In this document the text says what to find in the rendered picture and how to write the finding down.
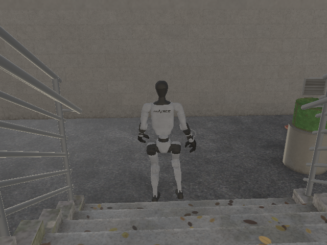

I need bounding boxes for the stairs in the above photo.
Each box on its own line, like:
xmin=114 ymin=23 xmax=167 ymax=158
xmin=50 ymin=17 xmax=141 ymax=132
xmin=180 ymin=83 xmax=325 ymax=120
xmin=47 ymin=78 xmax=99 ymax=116
xmin=41 ymin=198 xmax=327 ymax=245

